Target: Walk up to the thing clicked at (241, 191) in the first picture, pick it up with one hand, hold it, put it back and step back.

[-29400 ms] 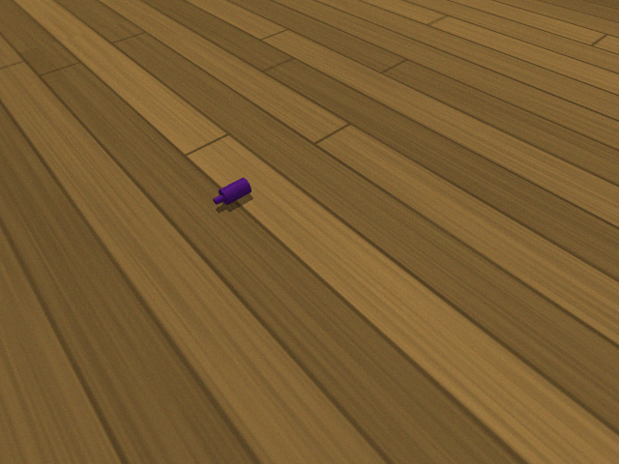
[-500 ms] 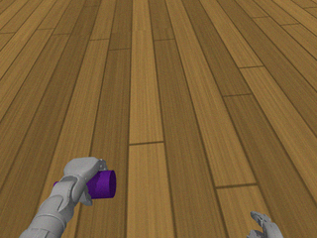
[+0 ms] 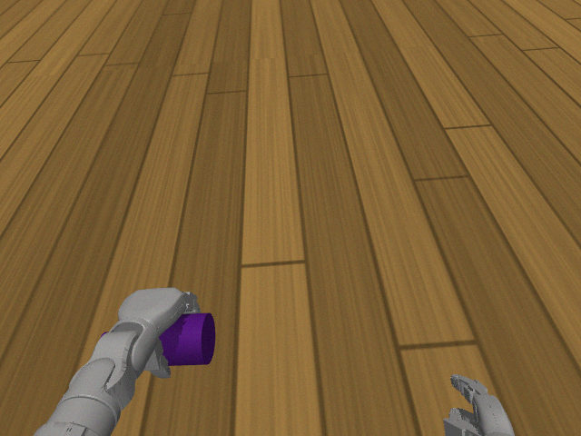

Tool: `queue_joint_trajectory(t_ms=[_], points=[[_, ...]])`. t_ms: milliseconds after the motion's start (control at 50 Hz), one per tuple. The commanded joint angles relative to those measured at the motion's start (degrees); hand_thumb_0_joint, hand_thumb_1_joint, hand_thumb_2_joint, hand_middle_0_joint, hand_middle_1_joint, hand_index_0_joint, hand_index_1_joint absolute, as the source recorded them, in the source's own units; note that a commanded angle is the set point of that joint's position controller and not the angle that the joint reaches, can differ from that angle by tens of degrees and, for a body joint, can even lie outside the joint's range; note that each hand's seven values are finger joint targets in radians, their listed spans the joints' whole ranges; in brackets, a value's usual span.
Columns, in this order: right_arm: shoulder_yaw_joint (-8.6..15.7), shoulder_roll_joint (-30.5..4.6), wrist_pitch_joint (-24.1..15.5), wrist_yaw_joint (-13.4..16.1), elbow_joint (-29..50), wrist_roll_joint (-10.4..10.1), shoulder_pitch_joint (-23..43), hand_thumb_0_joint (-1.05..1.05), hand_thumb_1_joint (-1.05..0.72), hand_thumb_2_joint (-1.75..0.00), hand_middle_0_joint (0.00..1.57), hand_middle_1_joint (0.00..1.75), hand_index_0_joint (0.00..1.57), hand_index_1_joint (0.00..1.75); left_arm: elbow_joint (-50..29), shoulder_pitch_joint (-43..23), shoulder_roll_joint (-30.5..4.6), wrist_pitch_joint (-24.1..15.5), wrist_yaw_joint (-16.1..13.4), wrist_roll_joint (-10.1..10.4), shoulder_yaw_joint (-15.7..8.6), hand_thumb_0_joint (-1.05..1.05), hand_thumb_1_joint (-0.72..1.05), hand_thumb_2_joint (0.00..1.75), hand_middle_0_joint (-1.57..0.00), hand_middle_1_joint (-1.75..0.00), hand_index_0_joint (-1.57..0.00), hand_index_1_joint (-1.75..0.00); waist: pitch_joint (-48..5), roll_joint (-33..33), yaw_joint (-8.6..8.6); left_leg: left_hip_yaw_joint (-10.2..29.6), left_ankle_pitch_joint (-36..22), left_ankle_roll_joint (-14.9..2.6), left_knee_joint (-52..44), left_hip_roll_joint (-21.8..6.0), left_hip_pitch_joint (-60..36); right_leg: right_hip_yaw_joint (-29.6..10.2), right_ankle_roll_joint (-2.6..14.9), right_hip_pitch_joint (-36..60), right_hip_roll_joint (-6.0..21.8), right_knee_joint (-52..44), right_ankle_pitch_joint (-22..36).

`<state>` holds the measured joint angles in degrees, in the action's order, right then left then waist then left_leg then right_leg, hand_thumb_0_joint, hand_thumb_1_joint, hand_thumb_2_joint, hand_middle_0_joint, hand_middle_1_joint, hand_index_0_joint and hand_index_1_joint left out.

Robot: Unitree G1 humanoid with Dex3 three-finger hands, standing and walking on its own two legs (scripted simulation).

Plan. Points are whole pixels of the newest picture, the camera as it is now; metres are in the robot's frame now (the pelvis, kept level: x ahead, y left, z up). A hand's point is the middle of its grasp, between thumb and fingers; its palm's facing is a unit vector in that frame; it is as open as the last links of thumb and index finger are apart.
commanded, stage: hold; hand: left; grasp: from above
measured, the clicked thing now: (156, 340) +0.29 +0.24 -0.07
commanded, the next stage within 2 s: crouch in 0.20 s
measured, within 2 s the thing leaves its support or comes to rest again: neither
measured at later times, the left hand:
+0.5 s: hand (164, 335) +0.29 +0.22 -0.06, palm faces -0.49 -0.04 -0.87, open 10.4 cm
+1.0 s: hand (197, 349) +0.35 +0.23 -0.27, palm faces -0.43 +0.05 -0.90, open 10.4 cm
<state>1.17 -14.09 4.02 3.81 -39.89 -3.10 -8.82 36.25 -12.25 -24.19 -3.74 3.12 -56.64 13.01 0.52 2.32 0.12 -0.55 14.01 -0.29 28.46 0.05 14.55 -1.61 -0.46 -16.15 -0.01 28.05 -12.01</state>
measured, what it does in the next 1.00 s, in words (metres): lowers itself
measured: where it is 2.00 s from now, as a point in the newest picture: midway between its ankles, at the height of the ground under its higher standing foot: outside the picture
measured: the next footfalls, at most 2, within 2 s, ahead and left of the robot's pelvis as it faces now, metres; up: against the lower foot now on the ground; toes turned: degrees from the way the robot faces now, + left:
none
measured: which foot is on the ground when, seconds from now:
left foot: down 0.00-1.00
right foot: down 0.00-1.00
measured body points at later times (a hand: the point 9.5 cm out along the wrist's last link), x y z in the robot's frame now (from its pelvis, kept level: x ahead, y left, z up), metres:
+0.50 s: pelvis +0.00 +0.00 +0.00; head +0.02 -0.01 +0.45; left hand +0.31 +0.22 -0.01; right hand +0.14 -0.26 -0.11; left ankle +0.01 +0.12 -0.74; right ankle +0.03 -0.13 -0.74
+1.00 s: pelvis -0.04 +0.00 -0.15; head +0.10 +0.02 +0.28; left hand +0.36 +0.23 -0.22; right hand +0.00 -0.29 -0.27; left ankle +0.01 +0.12 -0.74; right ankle +0.03 -0.12 -0.74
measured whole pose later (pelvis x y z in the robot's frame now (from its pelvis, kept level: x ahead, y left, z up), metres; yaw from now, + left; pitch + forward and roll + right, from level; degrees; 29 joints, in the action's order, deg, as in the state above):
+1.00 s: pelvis -0.04 +0.00 -0.15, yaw +0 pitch +26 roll -2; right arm 4.7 -15.3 1.3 1.5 -42.0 1.8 -15.5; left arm 68.4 -36.0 -24.9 -5.6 -20.9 -68.3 5.7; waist -9.8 1.2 -7.5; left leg 1.4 31.5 -0.4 81.1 0.0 75.9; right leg 0.3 -0.7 -76.1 -0.5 78.4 -28.5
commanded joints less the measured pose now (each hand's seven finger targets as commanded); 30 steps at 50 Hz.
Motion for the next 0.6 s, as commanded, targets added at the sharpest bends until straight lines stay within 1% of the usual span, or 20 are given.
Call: queue_joint_trajectory(t_ms=[0, 60, 80, 120, 160, 180, 220, 240, 260, 280, 300, 340, 360, 400, 420, 440, 480, 520, 540, 580], points=[[2.24, -7.75, -1.98, 0.49, 7.50, -0.04, 4.74, 0.00, -0.90, -0.90, 0.20, 0.30, 0.20, 0.30, -12.24, -22.08, -12.86, -0.58, -3.77, 0.17, -7.59, 0.00, 0.74, 0.85, -1.15, -0.53, -1.12, -0.57, -15.49, 0.05, -0.61, 0.12, -9.91, -0.61, -3.66, 0.99, -6.50, 1.15, 1.12, 3.29, -1.45, -4.07, 6.29], [2.44, -7.91, -1.82, 0.48, 7.60, -0.07, 4.81, 0.00, -0.90, -0.90, 0.20, 0.30, 0.20, 0.30, -12.57, -21.44, -14.46, -0.57, -3.88, 0.02, -9.04, 0.00, 0.72, 0.86, -1.14, -0.53, -1.10, -0.57, -15.74, 1.17, 0.25, -0.11, -9.91, -0.50, -3.74, 1.16, -6.19, 1.19, 1.26, 3.70, -1.32, -4.30, 5.99], [2.45, -7.84, -1.77, 0.44, 7.58, 0.06, 4.70, 0.00, -0.90, -0.90, 0.20, 0.30, 0.20, 0.30, -13.85, -22.64, -12.97, -0.69, -3.59, -0.05, -7.30, 0.00, 0.72, 0.88, -1.15, -0.53, -1.10, -0.58, -16.11, 1.20, -0.71, -0.14, -10.11, -0.52, -3.60, 0.98, -7.10, 1.03, 1.25, 3.52, -1.37, -4.20, 6.54], [2.60, -7.99, -1.80, 0.52, 7.53, -0.01, 4.62, 0.00, -0.90, -0.90, 0.20, 0.30, 0.20, 0.30, -14.34, -23.69, -13.45, -0.69, -3.75, 0.32, -7.61, 0.00, 0.73, 0.87, -1.15, -0.54, -1.11, -0.58, -17.31, 1.55, -0.63, 0.02, -10.71, -0.44, -3.49, 0.96, -7.83, 1.07, 1.19, 3.68, -1.39, -4.08, 7.14], [2.53, -7.94, -1.78, 0.48, 7.32, 0.01, 4.23, 0.00, -0.90, -0.90, 0.20, 0.30, 0.20, 0.30, -12.81, -22.09, -12.68, -0.55, -3.90, 0.29, -7.36, 0.00, 0.73, 0.87, -1.14, -0.56, -1.11, -0.60, -16.11, 1.14, -0.41, 0.33, -10.50, -0.32, -3.78, 0.76, -7.26, 1.36, 1.28, 3.37, -1.55, -3.96, 6.84], [2.61, -7.99, -1.76, 0.51, 7.36, -0.01, 4.53, 0.00, -0.90, -0.90, 0.20, 0.30, 0.20, 0.30, -12.59, -21.57, -13.68, -0.56, -3.97, 0.21, -8.32, 0.00, 0.72, 0.88, -1.14, -0.55, -1.10, -0.59, -16.26, 1.14, -0.01, 0.35, -10.59, -0.31, -3.70, 0.81, -7.19, 1.37, 1.24, 3.54, -1.42, -4.11, 6.74], [2.59, -8.02, -1.70, 0.54, 7.29, 0.05, 4.38, 0.00, -0.90, -0.90, 0.20, 0.30, 0.20, 0.30, -12.81, -22.89, -13.69, -0.50, -4.05, -0.10, -8.00, 0.00, 0.71, 0.86, -1.13, -0.55, -1.10, -0.59, -17.24, 0.46, -0.48, 0.08, -11.65, -0.46, -3.37, 0.96, -7.56, 1.17, 1.23, 4.04, -1.36, -4.06, 7.87], [2.65, -8.08, -1.65, 0.57, 7.51, -0.04, 4.38, 0.00, -0.90, -0.90, 0.20, 0.30, 0.20, 0.30, -12.77, -22.70, -14.00, -0.41, -4.10, -0.07, -8.30, 0.00, 0.72, 0.87, -1.13, -0.55, -1.10, -0.59, -17.12, 0.47, -0.12, 0.03, -12.30, -0.47, -3.34, 1.01, -7.39, 1.22, 1.24, 4.51, -1.38, -3.99, 8.48], [2.64, -7.85, -1.61, 0.54, 7.54, -0.01, 4.37, 0.00, -0.90, -0.90, 0.20, 0.30, 0.20, 0.30, -13.31, -22.35, -12.93, -0.31, -3.98, 0.04, -7.67, 0.00, 0.72, 0.87, -1.13, -0.56, -1.09, -0.60, -17.78, 0.50, -0.12, -0.15, -13.10, -0.49, -3.11, 1.13, -7.67, 1.11, 1.17, 4.74, -1.30, -3.82, 9.44], [2.72, -8.11, -1.57, 0.49, 7.07, 0.05, 4.01, 0.00, -0.89, -0.91, 0.20, 0.30, 0.20, 0.30, -12.63, -22.33, -12.58, -0.18, -4.08, 0.01, -7.21, 0.00, 0.76, 0.85, -1.10, -0.61, -1.11, -0.60, -17.24, 0.30, -0.50, 0.09, -13.45, -0.38, -3.10, 0.93, -7.85, 1.33, 1.25, 4.44, -1.42, -3.69, 9.58], [2.79, -8.15, -1.56, 0.48, 7.05, -0.01, 3.89, 0.00, -0.87, -0.89, 0.20, 0.30, 0.20, 0.30, -12.36, -22.57, -12.41, -0.16, -4.17, 0.31, -7.14, 0.00, 0.70, 0.80, -1.02, -0.57, -1.03, -0.56, -16.25, 0.56, -0.47, 0.16, -12.99, -0.29, -3.35, 0.79, -7.44, 1.50, 1.26, 3.76, -1.55, -3.77, 9.11], [2.93, -8.34, -1.48, 0.35, 6.73, 0.06, 3.49, 0.00, -0.89, -0.90, 0.20, 0.30, 0.20, 0.30, -9.34, -20.64, -12.47, -0.11, -4.36, -0.22, -7.53, 0.00, 0.69, 0.81, -1.11, -0.56, -1.08, -0.58, -14.47, 0.22, -0.61, 0.50, -11.82, -0.09, -3.70, 0.43, -6.84, 1.70, 1.37, 2.87, -1.69, -3.88, 7.79], [2.97, -8.28, -1.43, 0.24, 7.09, 0.02, 3.67, 0.00, -0.89, -0.90, 0.20, 0.30, 0.20, 0.30, -9.20, -19.80, -11.46, -0.25, -4.47, -0.34, -6.90, 0.00, 0.73, 0.83, -1.14, -0.55, -1.11, -0.58, -14.08, -0.57, -0.56, 0.55, -11.47, -0.12, -3.68, 0.55, -6.28, 1.66, 1.37, 2.72, -1.57, -3.74, 7.56], [3.02, -8.20, -1.18, 0.14, 7.01, 0.09, 3.13, 0.00, -0.89, -0.90, 0.20, 0.30, 0.20, 0.30, -8.41, -19.57, -11.53, -0.74, -5.00, -1.03, -7.06, 0.00, 0.71, 0.84, -1.13, -0.54, -1.10, -0.58, -14.44, -1.49, -0.72, 0.11, -11.39, -0.33, -2.93, 0.94, -5.49, 1.43, 1.26, 2.82, -1.44, -3.68, 7.56], [3.03, -8.11, -1.10, 0.10, 6.60, 0.24, 2.77, 0.00, -0.89, -0.90, 0.20, 0.30, 0.20, 0.30, -6.99, -19.52, -11.12, -1.02, -5.42, -1.47, -6.68, 0.00, 0.70, 0.83, -1.12, -0.54, -1.09, -0.58, -13.74, -2.18, -1.18, 0.17, -11.68, -0.42, -2.50, 0.97, -4.67, 1.47, 1.17, 2.35, -1.34, -3.36, 7.93], [3.20, -8.33, -0.95, 0.00, 6.48, 0.30, 2.18, 0.00, -0.89, -0.90, 0.20, 0.30, 0.20, 0.30, -6.63, -19.81, -11.87, -1.51, -6.27, -1.48, -7.67, 0.00, 0.71, 0.83, -1.11, -0.57, -1.09, -0.60, -14.12, -1.87, -1.05, 0.07, -11.72, -0.33, -2.06, 0.97, -4.25, 1.35, 1.22, 2.07, -1.27, -2.87, 8.03], [3.21, -8.32, -0.66, -0.20, 6.10, 0.58, 1.78, 0.00, -0.89, -0.90, 0.20, 0.30, 0.20, 0.30, -3.17, -20.63, -11.32, -2.48, -8.15, -2.33, -7.63, 0.00, 0.73, 0.84, -1.15, -0.55, -1.12, -0.58, -13.04, -2.20, -1.82, 0.08, -10.40, -0.29, -0.61, 1.09, -2.39, 1.27, 1.20, -0.75, -1.12, -1.69, 7.00], [3.40, -8.35, -0.54, -0.54, 5.43, 1.05, 1.10, 0.00, -0.89, -0.90, 0.20, 0.30, 0.20, 0.30, -0.51, -22.90, -10.06, -3.55, -10.48, -3.50, -6.65, 0.00, 0.74, 0.81, -1.14, -0.55, -1.11, -0.57, -13.21, -2.19, -2.69, 0.10, -8.64, -0.18, 2.03, 1.16, -0.10, 1.43, 1.14, -4.14, -1.02, 0.52, 5.57], [3.65, -8.80, -0.56, -0.79, 4.67, 1.27, -0.08, 0.00, -0.89, -0.90, 0.20, 0.30, 0.20, 0.30, 1.19, -24.28, -11.18, -3.88, -11.90, -4.29, -7.71, 0.00, 0.73, 0.82, -1.14, -0.54, -1.11, -0.57, -14.44, -2.06, -3.00, 0.24, -8.32, -0.08, 3.57, 1.04, 0.93, 1.49, 1.27, -5.81, -1.09, 1.93, 5.19], [3.95, -8.84, -0.76, -1.39, 4.02, 1.79, -1.07, 0.00, -0.89, -0.90, 0.20, 0.30, 0.20, 0.30, 3.04, -28.79, -10.36, -4.43, -14.65, -5.69, -7.00, 0.00, 0.73, 0.82, -1.13, -0.54, -1.10, -0.57, -16.88, -0.55, -3.68, 0.26, -7.41, 0.27, 7.67, 1.10, 3.93, 1.56, 1.31, -9.91, -1.07, 5.52, 4.70]])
